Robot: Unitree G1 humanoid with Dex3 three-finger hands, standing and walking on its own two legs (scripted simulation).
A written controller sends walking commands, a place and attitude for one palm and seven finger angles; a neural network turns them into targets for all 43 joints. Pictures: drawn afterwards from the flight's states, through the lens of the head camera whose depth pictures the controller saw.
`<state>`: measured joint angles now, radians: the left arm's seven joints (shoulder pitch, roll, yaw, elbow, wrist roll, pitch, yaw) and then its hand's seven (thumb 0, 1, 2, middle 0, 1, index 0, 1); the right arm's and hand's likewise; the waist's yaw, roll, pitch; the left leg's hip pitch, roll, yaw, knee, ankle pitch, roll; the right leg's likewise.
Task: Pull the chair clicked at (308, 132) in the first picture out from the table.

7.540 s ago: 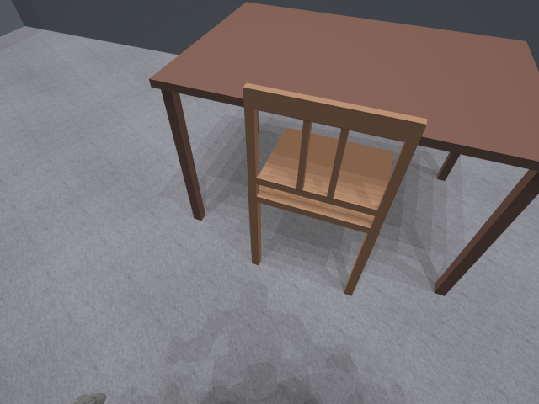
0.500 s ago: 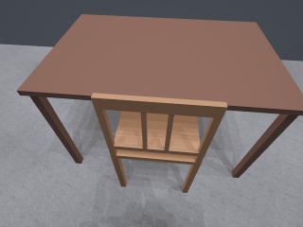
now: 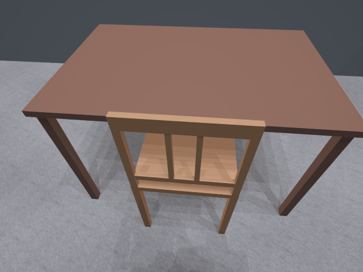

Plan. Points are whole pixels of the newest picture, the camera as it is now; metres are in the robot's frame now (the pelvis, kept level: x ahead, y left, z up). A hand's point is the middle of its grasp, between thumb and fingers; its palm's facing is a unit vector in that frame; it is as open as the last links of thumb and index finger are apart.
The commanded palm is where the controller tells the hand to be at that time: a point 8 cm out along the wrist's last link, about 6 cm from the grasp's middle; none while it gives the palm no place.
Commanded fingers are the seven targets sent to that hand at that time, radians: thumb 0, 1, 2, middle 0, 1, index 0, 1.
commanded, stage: look again from close up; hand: left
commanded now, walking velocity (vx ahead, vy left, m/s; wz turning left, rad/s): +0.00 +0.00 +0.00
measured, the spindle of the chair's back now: (169, 156) +0.49 +0.07 -0.12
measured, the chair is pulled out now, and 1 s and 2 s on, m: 0.00 0.00 0.00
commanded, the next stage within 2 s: shuffle to correct the standing spot in 0.54 s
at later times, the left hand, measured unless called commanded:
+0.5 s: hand out of the picture +0.01 +0.17 -0.17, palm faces +0.02 -0.97 -0.23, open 7.3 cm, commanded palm none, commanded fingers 0.00 0.90 0.90 -0.20 -0.30 -0.20 -0.30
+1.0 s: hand out of the picture -0.02 +0.19 -0.18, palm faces +0.05 -0.98 -0.18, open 7.3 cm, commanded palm none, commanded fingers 0.00 0.90 0.90 -0.20 -0.30 -0.20 -0.30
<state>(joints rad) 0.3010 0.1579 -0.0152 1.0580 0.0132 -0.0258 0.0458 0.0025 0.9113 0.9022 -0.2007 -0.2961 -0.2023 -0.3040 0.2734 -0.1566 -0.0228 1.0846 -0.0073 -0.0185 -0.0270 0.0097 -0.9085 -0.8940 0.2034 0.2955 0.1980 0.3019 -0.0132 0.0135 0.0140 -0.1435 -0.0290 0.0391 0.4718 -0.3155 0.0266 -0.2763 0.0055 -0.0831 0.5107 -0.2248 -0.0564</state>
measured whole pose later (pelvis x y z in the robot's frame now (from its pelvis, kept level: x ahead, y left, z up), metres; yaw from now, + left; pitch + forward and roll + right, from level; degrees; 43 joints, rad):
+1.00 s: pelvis +0.01 +0.03 +0.00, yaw -2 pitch -1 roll +1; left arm 0.37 0.13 0.02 1.11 0.03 0.00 0.04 0.00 0.91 0.90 -0.20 -0.30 -0.20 -0.30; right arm 0.37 -0.11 -0.01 1.14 -0.01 -0.02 -0.02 0.01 -0.91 -0.89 0.20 0.30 0.20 0.30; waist 0.02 -0.02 0.00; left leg -0.12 -0.06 0.08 0.47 -0.34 0.07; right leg -0.29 -0.02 -0.04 0.56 -0.26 -0.03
